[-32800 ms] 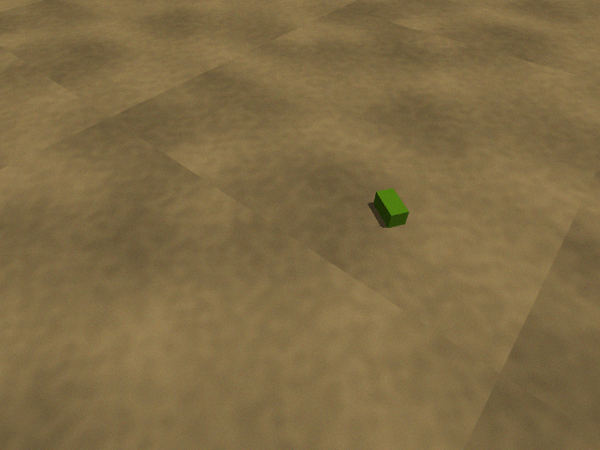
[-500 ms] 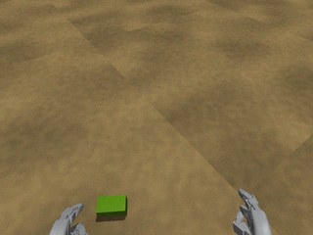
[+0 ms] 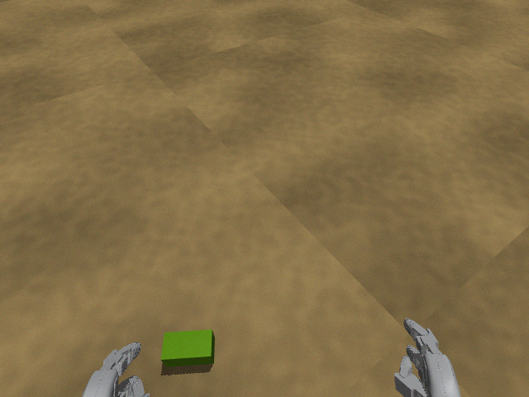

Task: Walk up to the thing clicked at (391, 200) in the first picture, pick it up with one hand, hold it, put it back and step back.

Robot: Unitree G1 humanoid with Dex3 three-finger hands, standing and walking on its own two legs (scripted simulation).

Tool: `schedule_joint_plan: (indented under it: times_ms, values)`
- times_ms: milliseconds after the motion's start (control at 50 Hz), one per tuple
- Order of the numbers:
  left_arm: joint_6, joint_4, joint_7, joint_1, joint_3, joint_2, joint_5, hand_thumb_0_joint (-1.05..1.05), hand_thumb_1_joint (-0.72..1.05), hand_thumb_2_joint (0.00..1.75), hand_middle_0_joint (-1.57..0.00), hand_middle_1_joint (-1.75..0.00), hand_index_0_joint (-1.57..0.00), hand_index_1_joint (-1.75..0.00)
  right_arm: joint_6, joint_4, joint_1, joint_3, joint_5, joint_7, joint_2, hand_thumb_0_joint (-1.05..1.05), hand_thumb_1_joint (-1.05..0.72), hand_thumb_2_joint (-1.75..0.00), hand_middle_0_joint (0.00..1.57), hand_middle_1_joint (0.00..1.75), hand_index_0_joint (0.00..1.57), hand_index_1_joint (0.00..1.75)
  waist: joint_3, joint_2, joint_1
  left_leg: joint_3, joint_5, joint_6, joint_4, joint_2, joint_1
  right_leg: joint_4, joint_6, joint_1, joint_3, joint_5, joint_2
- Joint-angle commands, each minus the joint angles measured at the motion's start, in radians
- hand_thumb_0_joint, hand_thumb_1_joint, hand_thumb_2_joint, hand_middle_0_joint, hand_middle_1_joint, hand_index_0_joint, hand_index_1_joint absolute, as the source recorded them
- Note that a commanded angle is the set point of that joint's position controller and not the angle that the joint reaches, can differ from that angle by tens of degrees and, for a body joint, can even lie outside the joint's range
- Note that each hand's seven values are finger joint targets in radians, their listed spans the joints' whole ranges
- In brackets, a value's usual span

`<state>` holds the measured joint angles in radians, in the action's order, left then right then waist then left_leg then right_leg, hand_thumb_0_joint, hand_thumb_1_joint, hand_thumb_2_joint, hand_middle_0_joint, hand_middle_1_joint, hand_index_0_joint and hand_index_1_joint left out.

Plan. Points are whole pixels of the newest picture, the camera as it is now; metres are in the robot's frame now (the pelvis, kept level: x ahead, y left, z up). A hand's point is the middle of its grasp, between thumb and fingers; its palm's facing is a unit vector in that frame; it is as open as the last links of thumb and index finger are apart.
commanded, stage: home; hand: left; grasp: from above
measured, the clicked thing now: (189, 348) +0.43 +0.25 -0.67
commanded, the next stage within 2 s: stand in 0.16 s
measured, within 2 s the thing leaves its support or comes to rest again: neither
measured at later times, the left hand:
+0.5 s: hand out of the picture +0.13 +0.23 -0.10, palm faces +0.02 -0.94 -0.33, open 7.4 cm
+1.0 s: hand out of the picture +0.03 +0.25 -0.10, palm faces +0.05 -0.95 -0.32, open 7.4 cm
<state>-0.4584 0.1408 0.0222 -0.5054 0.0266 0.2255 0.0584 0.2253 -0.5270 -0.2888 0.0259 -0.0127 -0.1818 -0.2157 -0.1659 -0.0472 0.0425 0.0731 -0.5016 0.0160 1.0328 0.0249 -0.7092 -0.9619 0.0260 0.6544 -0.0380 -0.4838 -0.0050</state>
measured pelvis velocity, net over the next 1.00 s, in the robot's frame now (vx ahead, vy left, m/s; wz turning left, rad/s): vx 0.00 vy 0.01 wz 0.02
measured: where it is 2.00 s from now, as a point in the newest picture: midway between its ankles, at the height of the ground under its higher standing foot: outside the picture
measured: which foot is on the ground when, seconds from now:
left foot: down 0.00-1.00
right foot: down 0.00-1.00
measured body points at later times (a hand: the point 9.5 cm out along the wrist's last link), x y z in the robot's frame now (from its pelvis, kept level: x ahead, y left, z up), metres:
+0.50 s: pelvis -0.01 +0.01 +0.03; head +0.02 +0.01 +0.48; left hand +0.13 +0.28 -0.07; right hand +0.12 -0.27 -0.08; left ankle +0.01 +0.12 -0.68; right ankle +0.00 -0.14 -0.68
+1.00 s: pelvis +0.00 +0.01 +0.06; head -0.01 +0.01 +0.51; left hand +0.03 +0.30 -0.08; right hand +0.07 -0.26 -0.08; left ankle +0.01 +0.12 -0.68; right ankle +0.00 -0.14 -0.68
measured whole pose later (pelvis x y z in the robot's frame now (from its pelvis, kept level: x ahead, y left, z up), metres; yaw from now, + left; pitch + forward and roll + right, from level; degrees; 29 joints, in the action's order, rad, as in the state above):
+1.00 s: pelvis +0.00 +0.01 +0.06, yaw +1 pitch -5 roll +0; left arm -0.02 -1.10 0.04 -0.18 0.03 0.28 -0.03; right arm 0.00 -1.09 -0.15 -0.04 0.02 -0.03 -0.26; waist 0.07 0.00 -0.02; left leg 0.04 -0.22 -0.02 0.43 -0.03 -0.13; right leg -0.41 0.06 0.10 -0.02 -0.23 -0.07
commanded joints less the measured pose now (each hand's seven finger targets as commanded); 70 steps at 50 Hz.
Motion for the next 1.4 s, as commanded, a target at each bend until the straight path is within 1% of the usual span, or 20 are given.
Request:
schedule_joint_plan:
  times_ms: [0,200,220,240,260,280,300,320,360,440,540,640,680,740,820,960,1220,1260,1320,1380]
  values:
    - [0.053,0.181,0.004,0.004,0.06,0.103,-0.01,0.0,0.9,0.9,-0.2,-0.3,-0.2,-0.3,0.058,0.163,0.068,-0.054,0.002,-0.008,-0.134,0.0,-0.9,-0.9,0.2,0.3,0.2,0.3,-0.063,0.011,0.002,-0.02,0.2,-0.024,-0.183,-0.015,0.101,0.15,-0.024,-0.039,-0.035,0.172,0.032]
    - [0.048,0.174,0.006,0.0,0.068,0.109,-0.009,0.0,0.9,0.9,-0.2,-0.3,-0.2,-0.3,0.052,0.162,0.058,-0.056,0.003,-0.006,-0.135,0.0,-0.9,-0.9,0.2,0.3,0.2,0.3,-0.091,0.001,0.003,-0.024,0.249,-0.024,-0.168,-0.018,0.111,0.147,-0.024,-0.051,-0.028,0.219,0.028]
    - [0.054,0.213,0.005,0.031,0.051,0.102,-0.01,0.0,0.9,0.9,-0.2,-0.3,-0.2,-0.3,0.052,0.172,0.071,-0.049,0.002,-0.005,-0.126,0.0,-0.9,-0.9,0.2,0.3,0.2,0.3,-0.073,-0.006,0.0,-0.023,0.244,-0.022,-0.175,-0.017,0.108,0.145,-0.025,-0.044,-0.033,0.213,0.029]
    - [0.262,-0.138,0.044,0.316,0.061,0.192,-0.127,0.0,0.9,0.9,-0.2,-0.3,-0.2,-0.3,-0.056,-0.086,0.13,-0.085,0.127,0.055,-0.229,0.0,-0.9,-0.9,0.2,0.3,0.2,0.3,0.178,0.083,-0.077,0.001,0.35,-0.068,-0.247,-0.005,0.072,0.225,-0.059,-0.243,0.055,0.168,-0.066]
    - [0.327,-0.329,0.038,0.246,0.084,0.212,-0.13,0.0,0.9,0.9,-0.2,-0.3,-0.2,-0.3,-0.089,-0.099,0.13,-0.101,0.13,0.079,-0.244,0.0,-0.9,-0.9,0.2,0.3,0.2,0.3,0.079,0.111,-0.066,-0.018,0.351,-0.084,-0.264,-0.003,0.164,0.232,-0.094,-0.257,0.125,0.165,-0.077]
    - [0.361,-0.368,0.031,0.223,0.078,0.214,-0.125,0.0,0.9,0.9,-0.2,-0.3,-0.2,-0.3,-0.108,-0.069,0.132,-0.107,0.132,0.095,-0.248,0.0,-0.9,-0.9,0.2,0.3,0.2,0.3,0.088,0.1,-0.053,0.003,0.347,-0.082,-0.262,-0.008,0.207,0.26,-0.107,-0.2,0.137,0.169,-0.062]
    - [0.386,-0.42,0.029,0.218,0.063,0.231,-0.13,0.0,0.9,0.9,-0.2,-0.3,-0.2,-0.3,-0.116,-0.08,0.142,-0.109,0.119,0.113,-0.25,0.0,-0.9,-0.9,0.2,0.3,0.2,0.3,0.054,0.07,-0.065,0.024,0.374,-0.084,-0.268,-0.007,0.23,0.242,-0.101,-0.279,0.125,0.248,-0.069]
    - [0.403,-0.463,0.025,0.244,0.062,0.228,-0.131,0.0,0.9,0.9,-0.2,-0.3,-0.2,-0.3,-0.117,-0.121,0.124,-0.108,0.092,0.13,-0.233,0.0,-0.9,-0.9,0.2,0.3,0.2,0.3,0.017,0.063,-0.062,0.01,0.4,-0.077,-0.286,-0.006,0.266,0.231,-0.094,-0.323,0.135,0.328,-0.087]
    - [0.408,-0.553,0.019,0.289,0.068,0.22,-0.115,0.0,0.9,0.9,-0.2,-0.3,-0.2,-0.3,-0.13,-0.153,0.13,-0.105,0.065,0.153,-0.218,0.0,-0.9,-0.9,0.2,0.3,0.2,0.3,0.051,0.106,-0.065,-0.004,0.335,-0.071,-0.314,-0.023,0.299,0.292,-0.077,-0.302,0.13,0.259,-0.089]
    - [0.435,-0.714,0.023,0.338,0.07,0.211,-0.111,0.0,0.9,0.9,-0.2,-0.3,-0.2,-0.3,-0.154,-0.227,0.141,-0.115,0.066,0.167,-0.212,0.0,-0.9,-0.9,0.2,0.3,0.2,0.3,0.08,0.075,-0.062,0.021,0.259,-0.078,-0.393,-0.011,0.362,0.368,-0.062,-0.302,0.123,0.166,-0.096]
    - [0.456,-0.87,0.022,0.339,0.067,0.198,-0.1,0.0,0.9,0.9,-0.2,-0.3,-0.2,-0.3,-0.167,-0.299,0.144,-0.118,0.066,0.16,-0.23,0.0,-0.9,-0.9,0.2,0.3,0.2,0.3,0.1,0.016,-0.069,0.08,0.344,-0.081,-0.505,0.032,0.406,0.387,-0.043,-0.4,0.072,0.265,-0.072]
    - [0.462,-1.0,0.025,0.328,0.06,0.21,-0.094,0.0,0.9,0.9,-0.2,-0.3,-0.2,-0.3,-0.18,-0.375,0.149,-0.113,0.055,0.149,-0.236,0.0,-0.9,-0.9,0.2,0.3,0.2,0.3,0.136,0.029,-0.066,0.08,0.436,-0.065,-0.571,0.04,0.474,0.479,-0.043,-0.468,0.073,0.346,-0.087]
    - [0.463,-1.034,0.026,0.34,0.058,0.216,-0.089,0.0,0.9,0.9,-0.2,-0.3,-0.2,-0.3,-0.185,-0.405,0.128,-0.114,0.05,0.143,-0.249,0.0,-0.9,-0.9,0.2,0.3,0.2,0.3,0.127,0.02,-0.057,0.072,0.494,-0.06,-0.59,0.044,0.509,0.498,-0.04,-0.505,0.073,0.382,-0.093]
    - [0.463,-1.091,0.026,0.327,0.05,0.22,-0.089,0.0,0.9,0.9,-0.2,-0.3,-0.2,-0.3,-0.192,-0.438,0.147,-0.112,0.045,0.142,-0.247,0.0,-0.9,-0.9,0.2,0.3,0.2,0.3,0.156,0.026,-0.064,0.072,0.472,-0.055,-0.62,0.046,0.533,0.552,-0.035,-0.523,0.07,0.365,-0.1]
    - [0.462,-1.141,0.026,0.339,0.044,0.226,-0.091,0.0,0.9,0.9,-0.2,-0.3,-0.2,-0.3,-0.201,-0.473,0.149,-0.11,0.039,0.142,-0.251,0.0,-0.9,-0.9,0.2,0.3,0.2,0.3,0.192,0.03,-0.054,0.077,0.384,-0.048,-0.683,0.05,0.543,0.596,-0.029,-0.525,0.066,0.319,-0.099]
    - [0.467,-1.191,0.024,0.351,0.039,0.228,-0.094,0.0,0.9,0.9,-0.2,-0.3,-0.2,-0.3,-0.207,-0.505,0.169,-0.107,0.038,0.146,-0.254,0.0,-0.9,-0.9,0.2,0.3,0.2,0.3,0.211,0.041,-0.057,0.074,0.391,-0.045,-0.713,0.052,0.561,0.641,-0.023,-0.542,0.061,0.314,-0.105]
    - [0.469,-1.222,0.012,0.37,0.043,0.259,-0.09,0.0,0.9,0.9,-0.2,-0.3,-0.2,-0.3,-0.212,-0.527,0.185,-0.098,0.038,0.155,-0.271,0.0,-0.9,-0.9,0.2,0.3,0.2,0.3,0.244,0.028,-0.057,0.087,0.224,-0.04,-0.771,0.058,0.494,0.668,-0.025,-0.55,0.068,0.228,-0.103]
    - [0.472,-1.227,0.012,0.372,0.043,0.266,-0.09,0.0,0.9,0.9,-0.2,-0.3,-0.2,-0.3,-0.213,-0.53,0.181,-0.097,0.036,0.158,-0.266,0.0,-0.9,-0.9,0.2,0.3,0.2,0.3,0.243,0.063,-0.052,0.077,0.263,-0.039,-0.751,0.053,0.516,0.687,-0.029,-0.53,0.081,0.197,-0.109]
    - [0.473,-1.226,0.009,0.373,0.041,0.267,-0.087,0.0,0.9,0.9,-0.2,-0.3,-0.2,-0.3,-0.214,-0.535,0.174,-0.094,0.036,0.16,-0.275,0.0,-0.9,-0.9,0.2,0.3,0.2,0.3,0.234,0.026,-0.053,0.08,0.22,-0.042,-0.753,0.056,0.494,0.687,-0.03,-0.548,0.082,0.19,-0.109]
    - [0.474,-1.231,0.008,0.377,0.042,0.271,-0.085,0.0,0.9,0.9,-0.2,-0.3,-0.2,-0.3,-0.211,-0.535,0.178,-0.09,0.034,0.159,-0.272,0.0,-0.9,-0.9,0.2,0.3,0.2,0.3,0.226,0.051,-0.052,0.071,0.283,-0.038,-0.735,0.055,0.529,0.69,-0.036,-0.53,0.09,0.204,-0.113]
